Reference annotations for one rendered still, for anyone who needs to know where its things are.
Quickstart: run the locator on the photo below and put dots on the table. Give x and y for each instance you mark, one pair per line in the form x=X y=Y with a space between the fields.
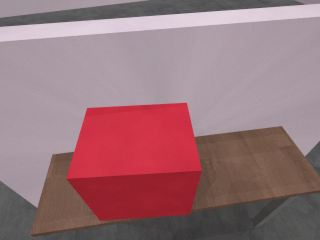
x=238 y=168

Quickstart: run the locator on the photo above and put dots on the carton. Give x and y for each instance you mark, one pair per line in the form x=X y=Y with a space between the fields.
x=137 y=161

